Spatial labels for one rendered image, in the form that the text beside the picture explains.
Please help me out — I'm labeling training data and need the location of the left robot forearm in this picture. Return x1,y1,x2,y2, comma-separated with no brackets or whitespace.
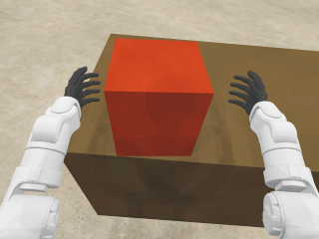
0,96,81,218

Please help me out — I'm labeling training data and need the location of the right robot upper arm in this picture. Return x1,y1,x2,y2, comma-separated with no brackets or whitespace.
262,191,319,239

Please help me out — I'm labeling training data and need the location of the left robot upper arm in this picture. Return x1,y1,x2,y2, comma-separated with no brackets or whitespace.
0,194,60,239

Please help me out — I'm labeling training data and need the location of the right robot hand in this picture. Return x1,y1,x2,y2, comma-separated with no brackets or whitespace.
228,70,268,116

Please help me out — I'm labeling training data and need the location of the pedestal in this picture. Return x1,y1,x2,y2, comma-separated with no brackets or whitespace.
63,33,319,228

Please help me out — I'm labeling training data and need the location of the carton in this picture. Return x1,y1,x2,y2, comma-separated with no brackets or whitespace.
104,38,214,156

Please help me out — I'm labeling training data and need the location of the right robot forearm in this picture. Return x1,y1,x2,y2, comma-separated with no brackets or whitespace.
249,101,319,199

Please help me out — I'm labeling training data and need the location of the left robot hand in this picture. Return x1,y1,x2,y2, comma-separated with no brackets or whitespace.
64,66,101,109

